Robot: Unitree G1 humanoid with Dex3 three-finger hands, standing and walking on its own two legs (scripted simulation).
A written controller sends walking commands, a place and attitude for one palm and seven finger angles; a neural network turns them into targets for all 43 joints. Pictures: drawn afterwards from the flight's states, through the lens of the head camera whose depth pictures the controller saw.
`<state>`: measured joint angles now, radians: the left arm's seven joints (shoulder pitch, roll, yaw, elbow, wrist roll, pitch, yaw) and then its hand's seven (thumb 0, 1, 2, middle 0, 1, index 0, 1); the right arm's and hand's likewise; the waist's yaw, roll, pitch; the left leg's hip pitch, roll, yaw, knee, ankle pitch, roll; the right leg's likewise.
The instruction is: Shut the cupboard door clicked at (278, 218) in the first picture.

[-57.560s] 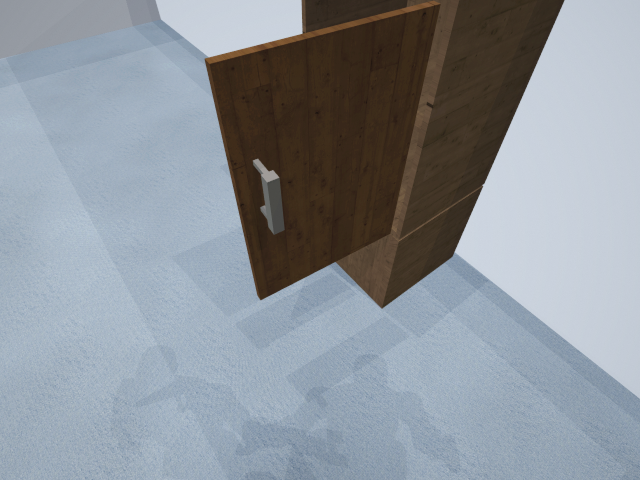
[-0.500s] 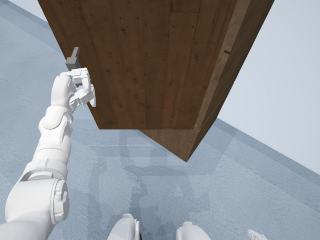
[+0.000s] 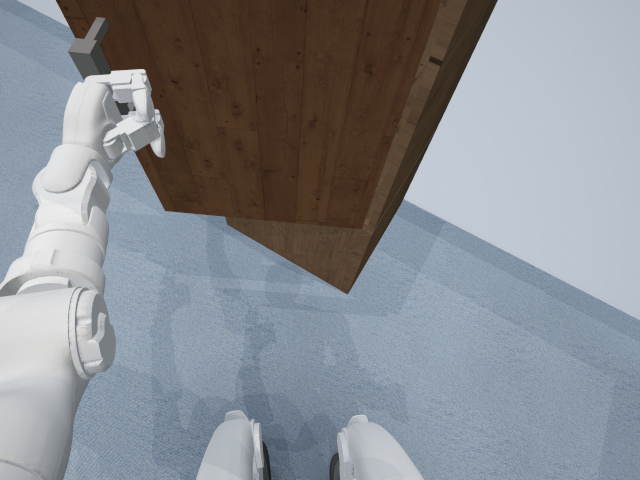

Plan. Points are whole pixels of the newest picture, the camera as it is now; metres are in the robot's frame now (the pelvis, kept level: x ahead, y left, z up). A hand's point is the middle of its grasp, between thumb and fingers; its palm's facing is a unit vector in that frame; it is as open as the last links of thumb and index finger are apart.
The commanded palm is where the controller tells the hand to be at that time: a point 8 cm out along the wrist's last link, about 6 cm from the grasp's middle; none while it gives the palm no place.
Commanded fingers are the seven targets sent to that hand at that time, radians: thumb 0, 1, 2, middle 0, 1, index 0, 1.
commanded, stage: push the door shut along its arc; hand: left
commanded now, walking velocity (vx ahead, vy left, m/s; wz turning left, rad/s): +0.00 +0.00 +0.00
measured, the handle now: (113, 81) +0.59 +0.22 +0.10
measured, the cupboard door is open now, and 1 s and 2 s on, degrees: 27 20 13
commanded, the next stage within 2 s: pull the fist back off the door in 1.04 s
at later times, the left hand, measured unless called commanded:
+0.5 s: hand (191, 87) +0.57 +0.12 +0.11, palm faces -0.27 -0.96 -0.01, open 3.1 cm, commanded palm +0.57 +0.16 +0.10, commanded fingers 0.00 0.90 0.90 -1.30 -1.50 -1.30 -1.50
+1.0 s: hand (205, 73) +0.59 +0.10 +0.11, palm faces -0.34 -0.94 -0.01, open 3.5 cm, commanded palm +0.62 +0.11 +0.10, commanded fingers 0.00 0.90 0.90 -1.30 -1.50 -1.30 -1.50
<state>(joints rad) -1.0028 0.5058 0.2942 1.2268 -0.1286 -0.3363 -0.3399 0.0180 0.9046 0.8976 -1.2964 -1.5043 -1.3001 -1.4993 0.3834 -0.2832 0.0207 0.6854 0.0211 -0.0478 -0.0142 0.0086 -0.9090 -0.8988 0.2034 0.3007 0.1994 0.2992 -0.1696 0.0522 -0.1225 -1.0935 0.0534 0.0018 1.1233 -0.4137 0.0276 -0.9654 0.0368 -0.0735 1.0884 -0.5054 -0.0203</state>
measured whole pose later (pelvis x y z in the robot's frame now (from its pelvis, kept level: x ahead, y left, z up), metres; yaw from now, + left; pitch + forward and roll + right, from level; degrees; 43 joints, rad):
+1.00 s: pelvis +0.00 +0.00 -0.03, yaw -1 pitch +29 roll -6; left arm -1.43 0.65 0.22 1.39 -0.04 -0.19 -0.44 0.05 0.99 0.98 -1.30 -1.50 -1.30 -1.50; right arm 0.38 -0.28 0.05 0.72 -0.02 -0.11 -0.03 0.01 -0.91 -0.90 0.20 0.30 0.20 0.30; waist -0.28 0.06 -0.10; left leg -1.30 0.07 -0.03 1.24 -0.44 0.02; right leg -1.15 0.06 -0.10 1.18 -0.53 -0.03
